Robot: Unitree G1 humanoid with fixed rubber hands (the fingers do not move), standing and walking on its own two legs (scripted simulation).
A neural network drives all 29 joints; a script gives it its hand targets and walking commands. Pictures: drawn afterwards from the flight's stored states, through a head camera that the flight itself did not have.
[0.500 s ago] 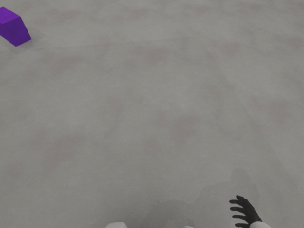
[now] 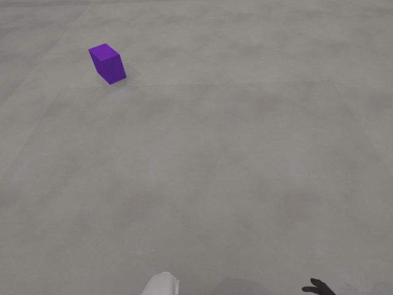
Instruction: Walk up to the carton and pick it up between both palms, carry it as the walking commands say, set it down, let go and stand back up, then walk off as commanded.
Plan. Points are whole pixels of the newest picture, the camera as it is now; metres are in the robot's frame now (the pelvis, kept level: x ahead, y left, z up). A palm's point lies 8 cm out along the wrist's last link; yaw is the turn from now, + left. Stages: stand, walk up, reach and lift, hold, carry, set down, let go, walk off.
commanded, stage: walk up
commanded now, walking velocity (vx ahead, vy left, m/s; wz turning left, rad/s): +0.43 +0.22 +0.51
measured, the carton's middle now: (107, 63) +2.11 +0.88 -0.66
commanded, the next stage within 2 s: none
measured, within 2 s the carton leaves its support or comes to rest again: neither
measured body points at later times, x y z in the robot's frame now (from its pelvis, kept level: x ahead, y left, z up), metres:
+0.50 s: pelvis +0.21 +0.15 +0.00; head +0.26 +0.18 +0.45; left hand +0.30 +0.43 -0.13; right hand +0.25 -0.10 -0.14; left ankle +0.19 +0.24 -0.74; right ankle +0.26 +0.00 -0.64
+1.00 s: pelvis +0.51 +0.17 -0.01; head +0.55 +0.17 +0.44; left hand +0.48 +0.44 -0.14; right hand +0.57 -0.08 -0.16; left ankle +0.40 +0.28 -0.64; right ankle +0.56 +0.06 -0.74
